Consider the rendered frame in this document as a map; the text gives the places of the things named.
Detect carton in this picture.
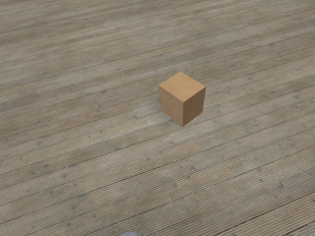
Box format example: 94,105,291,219
158,72,206,127

